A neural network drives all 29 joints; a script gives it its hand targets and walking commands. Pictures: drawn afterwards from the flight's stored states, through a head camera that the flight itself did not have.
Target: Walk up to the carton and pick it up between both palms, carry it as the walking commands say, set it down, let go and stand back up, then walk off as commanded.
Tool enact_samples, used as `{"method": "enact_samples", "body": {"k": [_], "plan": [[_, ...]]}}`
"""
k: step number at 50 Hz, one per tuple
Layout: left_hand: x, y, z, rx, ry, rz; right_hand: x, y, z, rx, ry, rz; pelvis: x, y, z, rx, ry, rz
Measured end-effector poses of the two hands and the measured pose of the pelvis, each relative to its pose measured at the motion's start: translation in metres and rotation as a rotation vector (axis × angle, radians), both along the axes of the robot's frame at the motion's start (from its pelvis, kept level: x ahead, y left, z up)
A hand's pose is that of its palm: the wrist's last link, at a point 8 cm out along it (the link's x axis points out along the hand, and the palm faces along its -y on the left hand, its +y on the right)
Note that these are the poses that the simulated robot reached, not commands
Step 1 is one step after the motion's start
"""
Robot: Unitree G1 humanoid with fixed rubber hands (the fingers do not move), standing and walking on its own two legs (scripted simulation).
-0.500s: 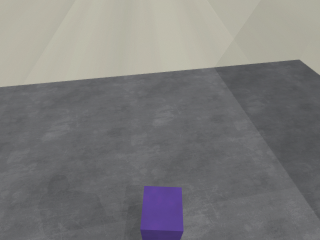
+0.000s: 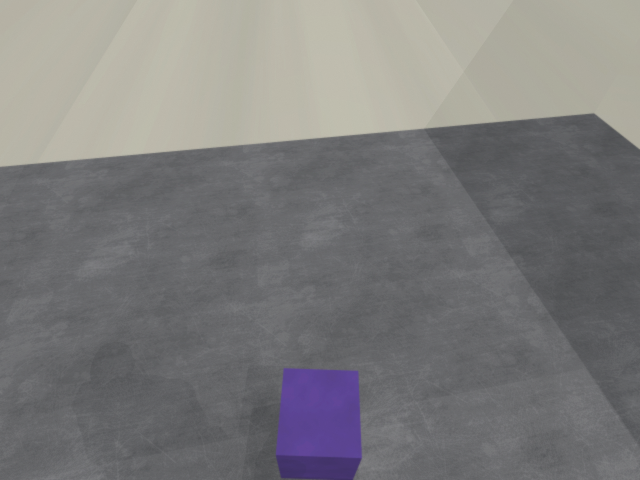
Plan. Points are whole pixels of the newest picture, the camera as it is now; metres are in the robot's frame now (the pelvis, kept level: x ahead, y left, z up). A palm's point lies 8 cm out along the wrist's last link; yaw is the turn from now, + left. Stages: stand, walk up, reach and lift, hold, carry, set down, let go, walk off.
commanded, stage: walk up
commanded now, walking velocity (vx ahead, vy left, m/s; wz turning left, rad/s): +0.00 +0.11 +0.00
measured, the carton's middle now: (318, 425) +0.40 -0.01 -0.65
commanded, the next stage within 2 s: stand in 1.42 s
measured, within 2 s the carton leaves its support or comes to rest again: neither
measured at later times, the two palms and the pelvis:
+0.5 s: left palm out of the picture -0.02 +0.22 -0.15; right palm out of the picture -0.03 -0.19 -0.15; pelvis -0.01 +0.01 +0.00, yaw +1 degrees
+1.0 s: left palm out of the picture -0.02 +0.22 -0.15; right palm out of the picture -0.04 -0.20 -0.15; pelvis -0.01 +0.01 +0.00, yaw +1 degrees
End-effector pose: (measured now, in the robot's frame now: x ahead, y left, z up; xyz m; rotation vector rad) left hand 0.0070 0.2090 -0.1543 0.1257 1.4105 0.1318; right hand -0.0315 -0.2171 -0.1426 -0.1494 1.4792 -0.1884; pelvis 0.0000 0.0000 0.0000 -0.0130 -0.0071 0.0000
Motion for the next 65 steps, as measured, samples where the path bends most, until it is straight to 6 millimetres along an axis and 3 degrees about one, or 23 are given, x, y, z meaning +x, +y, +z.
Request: {"method": "enact_samples", "body": {"k": [5, 11, 21, 36, 53, 65], "plan": [[-0.016, 0.006, -0.002, 0.001, 0.027, 0.030, 0.005, -0.004, -0.001, -0.025, 0.006, 0.022, -0.002, 0.006, -0.003, -0.007, 0.004, 0.006], [-0.029, 0.012, -0.004, 0.000, 0.065, 0.042, 0.008, 0.007, -0.002, -0.014, -0.020, 0.016, -0.002, 0.010, -0.003, 0.003, -0.009, 0.012], [-0.026, 0.007, 0.004, 0.010, 0.032, 0.046, 0.001, 0.027, -0.012, 0.055, -0.006, 0.018, -0.005, 0.011, -0.002, 0.001, -0.014, 0.017], [-0.028, 0.005, 0.001, -0.003, 0.023, 0.035, -0.009, 0.005, -0.003, -0.005, 0.006, 0.024, -0.010, 0.009, -0.001, -0.001, -0.006, 0.017], [-0.025, 0.013, 0.001, 0.011, 0.013, 0.041, -0.009, 0.017, -0.006, 0.020, -0.006, 0.025, -0.011, 0.011, -0.002, -0.003, -0.008, 0.025], [-0.028, 0.014, 0.002, 0.012, -0.001, 0.046, -0.003, 0.010, -0.006, 0.003, -0.026, 0.033, -0.013, 0.013, -0.002, -0.002, -0.006, 0.023]]}}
